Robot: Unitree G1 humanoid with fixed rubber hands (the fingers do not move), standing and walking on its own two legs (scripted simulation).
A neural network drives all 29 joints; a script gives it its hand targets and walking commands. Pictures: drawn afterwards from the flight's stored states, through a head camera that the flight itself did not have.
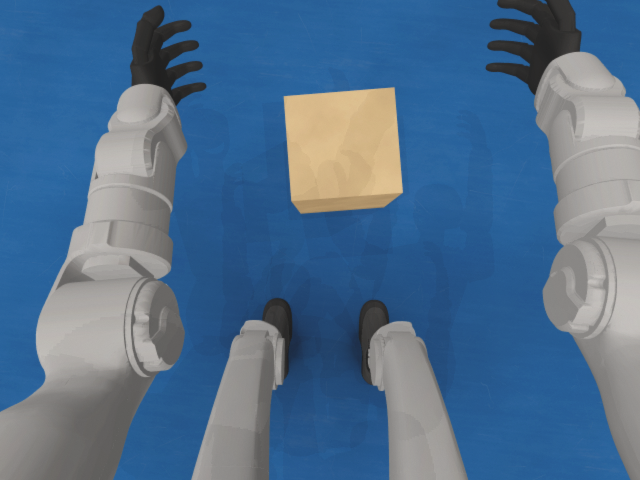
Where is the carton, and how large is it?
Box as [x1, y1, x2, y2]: [284, 87, 402, 213]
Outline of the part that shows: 394,87 284,96 291,201 301,213 382,207 402,192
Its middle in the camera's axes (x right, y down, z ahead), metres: +0.04 -0.18 +0.85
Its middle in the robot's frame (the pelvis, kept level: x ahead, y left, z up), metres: +0.56 -0.02 -0.53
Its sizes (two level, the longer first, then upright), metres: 0.210 0.200 0.250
